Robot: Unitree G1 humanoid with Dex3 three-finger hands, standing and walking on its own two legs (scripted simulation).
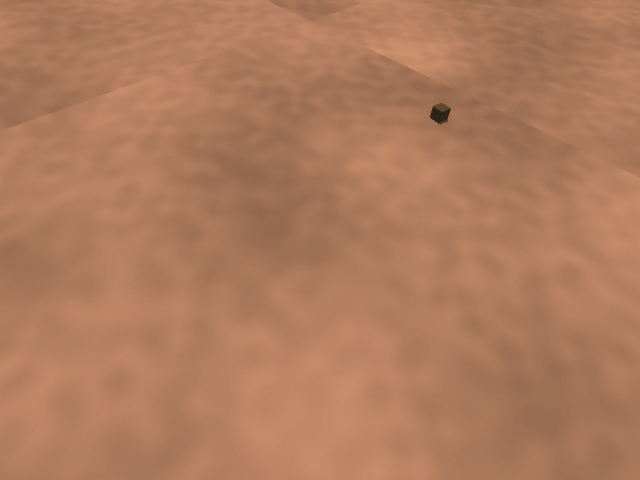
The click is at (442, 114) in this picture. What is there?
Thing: cube
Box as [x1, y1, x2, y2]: [430, 103, 450, 122]
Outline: 442,103 433,106 430,117 438,122 447,118 450,109
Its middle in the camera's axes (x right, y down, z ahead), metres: +0.71 -0.74 +2.21
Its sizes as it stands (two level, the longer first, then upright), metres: 0.071 0.071 0.071
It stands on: the floor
